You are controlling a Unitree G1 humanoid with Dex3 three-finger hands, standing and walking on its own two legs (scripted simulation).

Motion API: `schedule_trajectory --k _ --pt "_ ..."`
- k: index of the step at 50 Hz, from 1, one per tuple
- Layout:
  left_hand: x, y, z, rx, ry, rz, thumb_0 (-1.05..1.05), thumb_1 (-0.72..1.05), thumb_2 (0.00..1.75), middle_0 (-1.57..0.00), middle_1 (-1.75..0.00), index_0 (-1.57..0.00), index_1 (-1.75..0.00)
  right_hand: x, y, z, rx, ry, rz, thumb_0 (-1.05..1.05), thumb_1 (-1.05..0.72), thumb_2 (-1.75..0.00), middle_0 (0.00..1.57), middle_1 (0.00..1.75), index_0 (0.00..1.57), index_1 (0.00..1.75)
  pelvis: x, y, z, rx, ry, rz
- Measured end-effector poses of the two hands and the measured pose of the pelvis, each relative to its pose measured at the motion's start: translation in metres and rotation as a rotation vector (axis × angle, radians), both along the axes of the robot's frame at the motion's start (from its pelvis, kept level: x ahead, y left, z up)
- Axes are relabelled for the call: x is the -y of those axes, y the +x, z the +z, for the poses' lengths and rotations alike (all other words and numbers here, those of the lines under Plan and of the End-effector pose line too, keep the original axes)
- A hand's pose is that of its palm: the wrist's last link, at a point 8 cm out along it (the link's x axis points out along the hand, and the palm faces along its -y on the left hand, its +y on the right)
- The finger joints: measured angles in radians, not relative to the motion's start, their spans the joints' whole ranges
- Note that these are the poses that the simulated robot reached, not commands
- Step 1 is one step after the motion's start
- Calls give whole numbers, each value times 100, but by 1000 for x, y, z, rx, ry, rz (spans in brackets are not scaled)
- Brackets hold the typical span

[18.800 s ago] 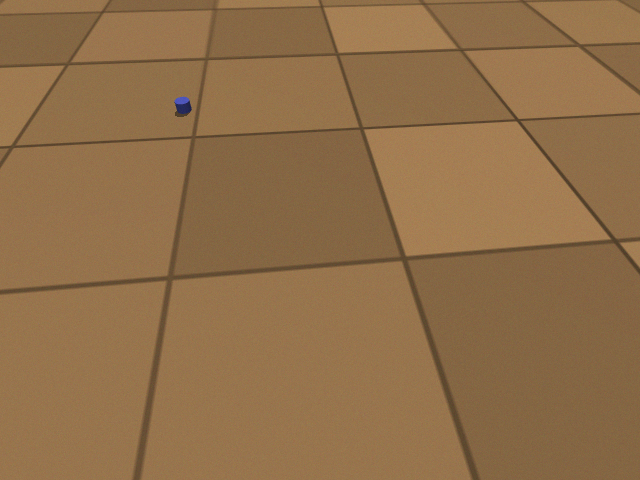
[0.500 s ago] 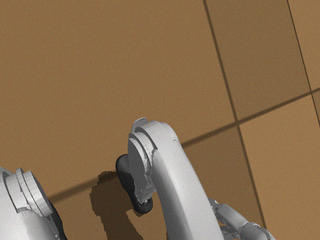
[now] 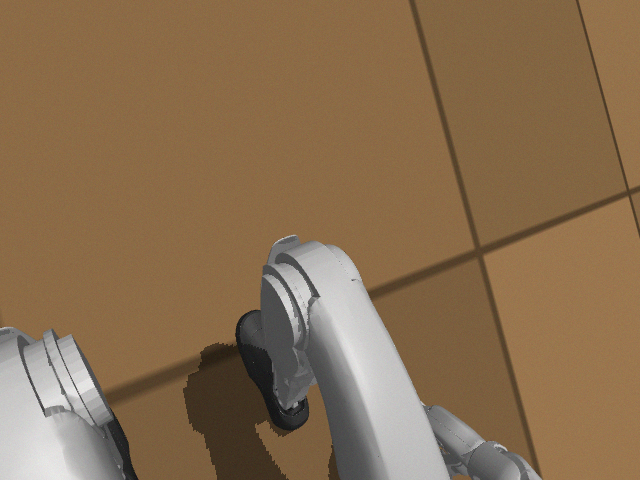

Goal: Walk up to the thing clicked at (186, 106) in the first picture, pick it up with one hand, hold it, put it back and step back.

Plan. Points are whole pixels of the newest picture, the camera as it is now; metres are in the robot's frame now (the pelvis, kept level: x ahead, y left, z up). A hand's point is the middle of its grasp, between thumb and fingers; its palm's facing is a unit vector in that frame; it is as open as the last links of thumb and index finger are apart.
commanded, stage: settle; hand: left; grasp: from above
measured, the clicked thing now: out of the picture +0.44 +0.34 -0.27
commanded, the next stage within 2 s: lift in 0.76 s
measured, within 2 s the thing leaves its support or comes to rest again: leaves its support in 0.16 s
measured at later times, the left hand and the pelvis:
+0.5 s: hand out of the picture +0.43 +0.35 -0.17, palm faces -0.42 -0.12 -0.90, open 10.4 cm; pelvis +0.00 +0.00 +0.02, yaw +3 degrees
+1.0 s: hand out of the picture +0.43 +0.34 -0.11, palm faces -0.40 -0.11 -0.91, open 10.4 cm; pelvis +0.00 -0.01 +0.04, yaw +7 degrees
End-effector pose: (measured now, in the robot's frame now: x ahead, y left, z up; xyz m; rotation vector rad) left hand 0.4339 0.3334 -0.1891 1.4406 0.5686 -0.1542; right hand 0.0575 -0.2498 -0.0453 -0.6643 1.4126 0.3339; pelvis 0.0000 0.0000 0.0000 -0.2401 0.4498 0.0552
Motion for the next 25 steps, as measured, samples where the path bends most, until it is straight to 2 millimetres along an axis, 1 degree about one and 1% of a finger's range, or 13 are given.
schedule_trajectory --k 6,11,15,18,25 --pt "-2 6 3 15 1 33 -1 -9 68 -50 -83 -58 -77 5 1 5 -3 -6 -10 0 -91 -90 20 30 20 30 1 2 1 -17 1 1" --pt "-3 13 10 40 7 35 -1 -10 67 -51 -82 -59 -76 9 1 6 -3 -8 -37 0 -92 -90 20 30 20 30 1 4 2 -33 0 3" --pt "-4 15 28 78 13 28 -1 -9 66 -52 -81 -60 -75 9 5 3 -2 14 -66 0 -92 -90 20 30 20 30 1 7 5 -58 6 9" --pt "-6 13 45 82 23 35 -1 -8 66 -51 -80 -60 -74 8 12 -2 20 35 -99 0 -91 -90 20 30 20 30 2 9 8 -77 12 13" --pt "-12 0 78 5 54 54 -1 -8 65 -51 -79 -60 -74 7 32 -15 93 90 -138 0 -91 -90 20 30 20 30 3 4 15 -94 35 28"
